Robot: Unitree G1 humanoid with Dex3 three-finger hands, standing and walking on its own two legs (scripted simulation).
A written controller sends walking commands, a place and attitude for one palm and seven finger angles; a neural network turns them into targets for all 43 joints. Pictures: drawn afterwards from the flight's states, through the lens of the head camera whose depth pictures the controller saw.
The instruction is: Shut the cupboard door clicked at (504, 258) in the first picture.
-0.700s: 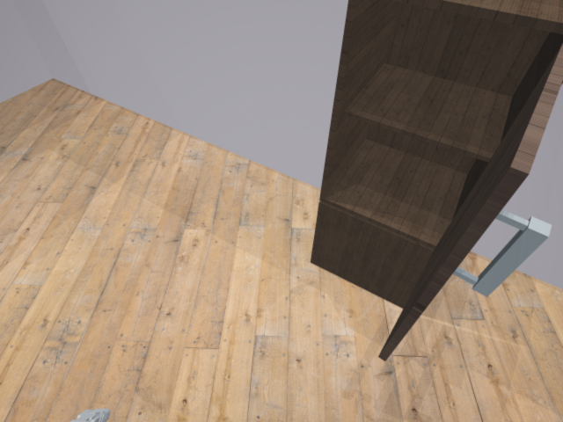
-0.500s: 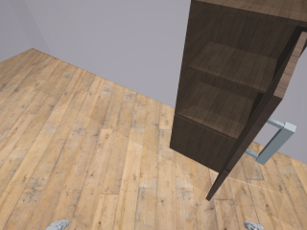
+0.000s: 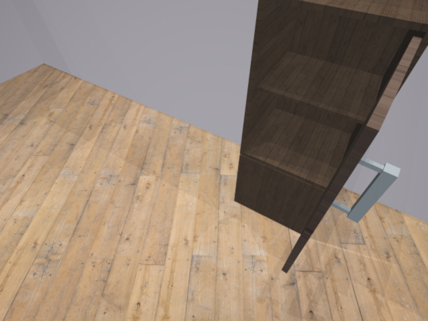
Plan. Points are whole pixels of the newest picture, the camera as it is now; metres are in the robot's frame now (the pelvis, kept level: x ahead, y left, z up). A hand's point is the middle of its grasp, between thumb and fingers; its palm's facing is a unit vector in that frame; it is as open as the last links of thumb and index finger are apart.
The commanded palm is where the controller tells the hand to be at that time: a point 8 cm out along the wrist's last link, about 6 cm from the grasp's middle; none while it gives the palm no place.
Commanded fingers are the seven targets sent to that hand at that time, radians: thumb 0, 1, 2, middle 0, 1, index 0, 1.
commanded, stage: stand and wait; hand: left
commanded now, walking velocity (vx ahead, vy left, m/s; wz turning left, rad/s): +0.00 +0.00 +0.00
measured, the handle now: (359, 190) +0.36 -0.26 +0.07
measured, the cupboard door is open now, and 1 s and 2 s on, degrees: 84 84 84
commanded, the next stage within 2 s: look at it before walking up in 0.16 s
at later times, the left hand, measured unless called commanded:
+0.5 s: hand out of the picture +0.07 +0.23 -0.15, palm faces -0.03 -0.94 -0.33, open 7.4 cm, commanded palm none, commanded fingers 0.00 0.90 0.90 -0.20 -0.30 -0.20 -0.30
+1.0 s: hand out of the picture +0.07 +0.24 -0.15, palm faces -0.03 -0.94 -0.33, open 7.4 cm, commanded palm none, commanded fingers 0.00 0.90 0.90 -0.20 -0.30 -0.20 -0.30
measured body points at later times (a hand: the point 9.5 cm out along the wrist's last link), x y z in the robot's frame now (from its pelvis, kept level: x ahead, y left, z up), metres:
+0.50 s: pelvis -0.01 -0.01 +0.00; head +0.00 -0.01 +0.45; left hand +0.07 +0.28 -0.13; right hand +0.07 -0.30 -0.14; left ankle -0.01 +0.13 -0.74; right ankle -0.01 -0.12 -0.74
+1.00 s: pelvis +0.00 -0.01 +0.00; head +0.01 -0.01 +0.45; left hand +0.07 +0.28 -0.13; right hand +0.07 -0.30 -0.13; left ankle -0.01 +0.13 -0.74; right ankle -0.01 -0.12 -0.74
